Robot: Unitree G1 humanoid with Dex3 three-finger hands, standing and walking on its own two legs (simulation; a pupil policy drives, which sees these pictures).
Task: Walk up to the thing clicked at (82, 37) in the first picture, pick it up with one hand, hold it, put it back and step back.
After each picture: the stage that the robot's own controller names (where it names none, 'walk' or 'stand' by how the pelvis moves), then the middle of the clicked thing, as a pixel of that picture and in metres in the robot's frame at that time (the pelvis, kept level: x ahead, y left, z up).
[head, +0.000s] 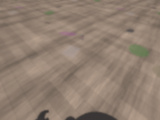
stand; (82, 37) +2.08 +0.21 -0.72
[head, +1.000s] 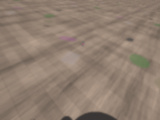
walk; (82, 43) +1.93 +0.12 -0.71
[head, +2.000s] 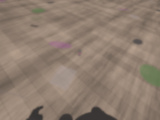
walk; (79, 53) +1.28 +0.11 -0.71
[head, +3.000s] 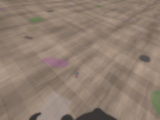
walk; (76, 74) +0.81 +0.12 -0.72
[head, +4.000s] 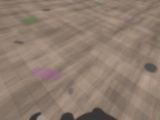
walk; (70, 91) +0.48 +0.16 -0.72
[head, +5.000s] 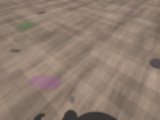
stand; (72, 99) +0.34 +0.18 -0.70
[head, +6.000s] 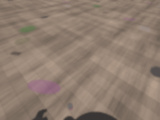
stand; (70, 106) +0.30 +0.19 -0.72
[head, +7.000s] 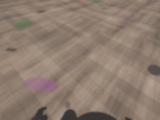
stand; (67, 105) +0.27 +0.20 -0.71
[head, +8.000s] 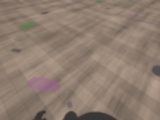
stand; (70, 105) +0.28 +0.19 -0.72
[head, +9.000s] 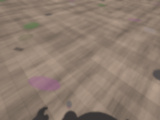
stand; (69, 104) +0.31 +0.19 -0.71
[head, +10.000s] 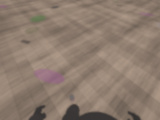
stand; (72, 98) +0.34 +0.18 -0.70
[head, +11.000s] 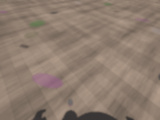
stand; (70, 102) +0.32 +0.18 -0.71
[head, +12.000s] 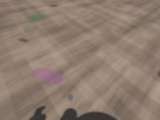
stand; (70, 97) +0.34 +0.17 -0.70
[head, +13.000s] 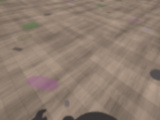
stand; (67, 104) +0.32 +0.22 -0.72
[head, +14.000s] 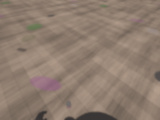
stand; (68, 104) +0.31 +0.21 -0.73
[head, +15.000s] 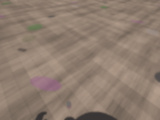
stand; (69, 105) +0.32 +0.20 -0.73
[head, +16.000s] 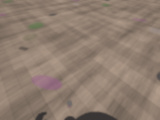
go down; (69, 104) +0.32 +0.20 -0.73
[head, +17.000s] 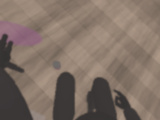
go down; (57, 65) +0.39 +0.25 -0.34
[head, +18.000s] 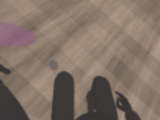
approach; (54, 65) +0.38 +0.27 -0.30
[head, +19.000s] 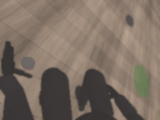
close in; (28, 64) +0.35 +0.30 -0.22
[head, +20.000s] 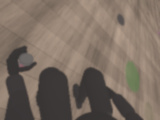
close; (25, 62) +0.36 +0.29 -0.22
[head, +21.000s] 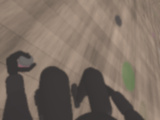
lift; (24, 62) +0.35 +0.29 -0.22
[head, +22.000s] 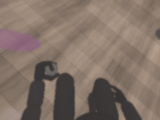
lift; (51, 71) +0.30 +0.26 -0.07
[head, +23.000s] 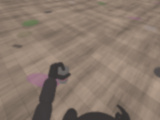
lift; (63, 74) +0.33 +0.17 +0.04
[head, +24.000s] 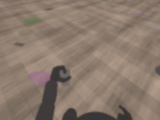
hold; (65, 77) +0.32 +0.17 +0.00
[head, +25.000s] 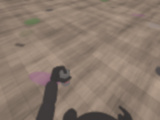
hold; (65, 77) +0.32 +0.17 +0.00
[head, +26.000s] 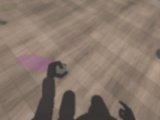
crouch; (61, 72) +0.36 +0.19 -0.06
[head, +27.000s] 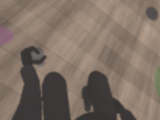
lower; (39, 58) +0.41 +0.28 -0.16
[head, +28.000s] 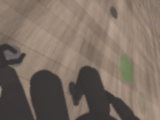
lower; (14, 56) +0.40 +0.31 -0.22
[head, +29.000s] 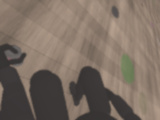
lower; (15, 56) +0.40 +0.31 -0.22
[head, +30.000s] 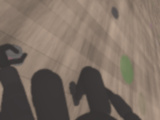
lower; (16, 56) +0.40 +0.31 -0.22
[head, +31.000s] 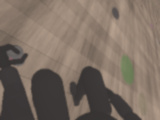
lower; (16, 56) +0.39 +0.31 -0.22
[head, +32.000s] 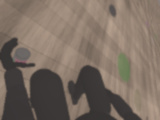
withdraw; (20, 58) +0.39 +0.27 -0.22
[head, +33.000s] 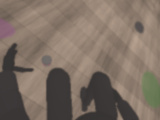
stand; (46, 61) +0.39 +0.26 -0.25
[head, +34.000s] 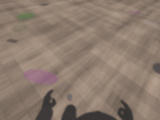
stand; (69, 97) +0.35 +0.16 -0.63
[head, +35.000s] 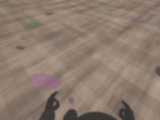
stand; (71, 100) +0.36 +0.18 -0.67
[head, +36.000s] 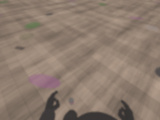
stand; (71, 101) +0.35 +0.18 -0.67
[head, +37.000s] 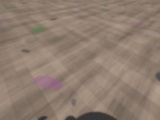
stand; (73, 102) +0.38 +0.16 -0.72
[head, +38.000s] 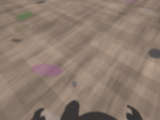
walk; (74, 84) +0.48 +0.19 -0.69
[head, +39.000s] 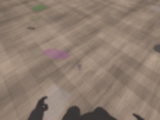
walk; (79, 67) +0.77 +0.15 -0.69
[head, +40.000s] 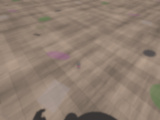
stand; (78, 65) +0.99 +0.18 -0.70
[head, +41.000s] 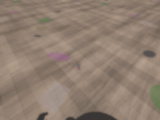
stand; (78, 66) +0.99 +0.18 -0.73
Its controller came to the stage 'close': yes
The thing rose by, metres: 0.70
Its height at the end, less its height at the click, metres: +0.00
